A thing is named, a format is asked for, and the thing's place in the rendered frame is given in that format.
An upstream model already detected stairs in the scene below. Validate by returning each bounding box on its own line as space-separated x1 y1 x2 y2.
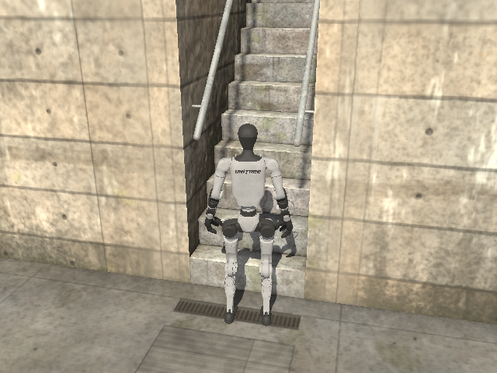
189 0 319 298

